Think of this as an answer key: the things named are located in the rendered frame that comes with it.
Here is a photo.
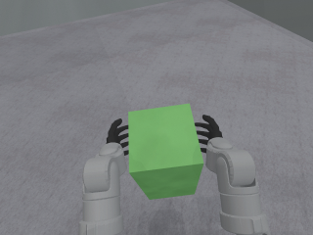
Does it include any carton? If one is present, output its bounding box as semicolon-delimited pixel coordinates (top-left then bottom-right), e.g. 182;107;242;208
128;103;204;200

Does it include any robot left hand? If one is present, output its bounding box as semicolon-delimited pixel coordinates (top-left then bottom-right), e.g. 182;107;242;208
106;118;129;156

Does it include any robot right hand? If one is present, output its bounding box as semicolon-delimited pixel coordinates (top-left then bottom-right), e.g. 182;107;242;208
195;115;223;153

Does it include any robot left forearm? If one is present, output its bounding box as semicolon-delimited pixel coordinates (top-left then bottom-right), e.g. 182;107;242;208
78;142;127;235

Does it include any robot right forearm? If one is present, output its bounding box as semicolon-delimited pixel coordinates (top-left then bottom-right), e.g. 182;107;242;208
205;137;271;235

